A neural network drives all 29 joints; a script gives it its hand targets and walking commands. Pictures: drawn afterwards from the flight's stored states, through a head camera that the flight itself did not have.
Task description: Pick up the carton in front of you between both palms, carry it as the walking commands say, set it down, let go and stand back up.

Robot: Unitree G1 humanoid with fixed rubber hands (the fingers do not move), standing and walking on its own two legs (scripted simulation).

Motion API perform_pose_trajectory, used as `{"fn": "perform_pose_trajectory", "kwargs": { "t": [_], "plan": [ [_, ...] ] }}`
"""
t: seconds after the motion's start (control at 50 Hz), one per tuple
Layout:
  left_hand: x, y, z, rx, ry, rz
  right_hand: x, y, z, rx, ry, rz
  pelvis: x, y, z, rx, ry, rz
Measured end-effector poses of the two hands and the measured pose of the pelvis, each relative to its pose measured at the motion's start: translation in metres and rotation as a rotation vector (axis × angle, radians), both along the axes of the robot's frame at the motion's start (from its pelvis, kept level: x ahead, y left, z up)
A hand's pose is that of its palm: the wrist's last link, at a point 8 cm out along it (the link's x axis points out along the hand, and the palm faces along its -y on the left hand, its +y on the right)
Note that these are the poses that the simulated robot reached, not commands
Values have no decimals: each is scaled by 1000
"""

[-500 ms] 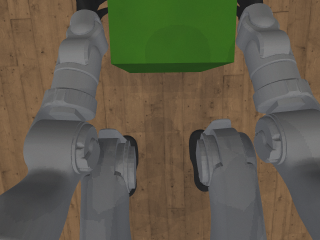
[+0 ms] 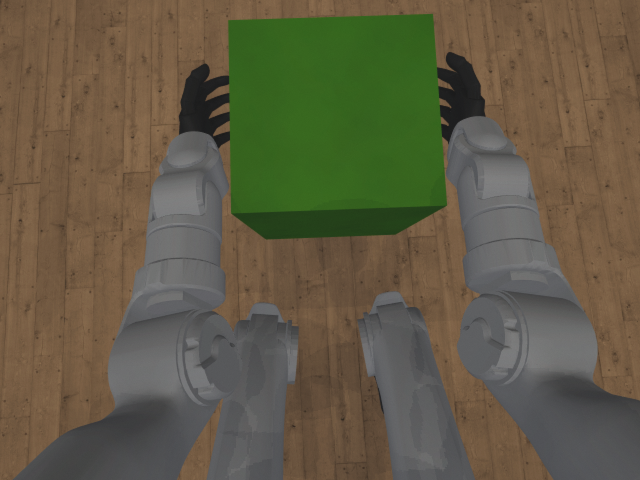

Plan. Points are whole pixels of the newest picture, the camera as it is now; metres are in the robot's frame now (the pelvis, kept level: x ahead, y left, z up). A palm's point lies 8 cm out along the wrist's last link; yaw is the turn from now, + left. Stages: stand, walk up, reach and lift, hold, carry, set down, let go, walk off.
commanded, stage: reach and lift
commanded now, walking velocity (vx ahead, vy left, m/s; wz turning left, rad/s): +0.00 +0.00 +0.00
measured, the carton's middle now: (330, 151) +0.51 -0.03 -0.13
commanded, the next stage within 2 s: none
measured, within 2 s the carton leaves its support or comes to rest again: neither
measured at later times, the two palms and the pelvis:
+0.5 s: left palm (121, 106) +0.47 +0.13 +0.10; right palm (537, 86) +0.46 -0.17 +0.09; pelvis +0.05 +0.00 +0.13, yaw -1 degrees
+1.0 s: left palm out of the picture +0.42 +0.14 +0.25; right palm out of the picture +0.41 -0.16 +0.24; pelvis +0.10 +0.00 +0.26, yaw -1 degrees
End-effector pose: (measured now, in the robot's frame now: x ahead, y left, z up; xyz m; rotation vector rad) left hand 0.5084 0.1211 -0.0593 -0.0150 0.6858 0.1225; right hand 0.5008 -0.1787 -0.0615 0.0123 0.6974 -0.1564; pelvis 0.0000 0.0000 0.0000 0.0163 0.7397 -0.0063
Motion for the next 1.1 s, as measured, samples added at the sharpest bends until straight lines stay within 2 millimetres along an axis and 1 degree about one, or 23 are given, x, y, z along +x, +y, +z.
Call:
{"fn": "perform_pose_trajectory", "kwargs": {
  "t": [0.18, 0.5, 0.88, 1.0, 1.1],
  "plan": [
    [-10, 2, 49, -5, -5, 2, -11, 2, 48, 6, -5, -10, 15, 1, 41, -3, -18, -2],
    [-42, 9, 155, -11, 5, 9, -42, 9, 155, 17, 5, -17, 50, 1, 134, -10, -158, -8],
    [-77, 16, 271, -8, -3, 8, -77, 16, 270, 19, -3, -18, 91, 2, 238, -19, -406, -12],
    [-87, 18, 307, -8, -7, 6, -87, 18, 306, 16, -7, -17, 103, 2, 265, -22, -509, -13],
    [-95, 20, 335, -5, -15, 2, -95, 19, 336, 10, -15, -14, 110, 2, 281, -24, -600, -13]
  ]
}}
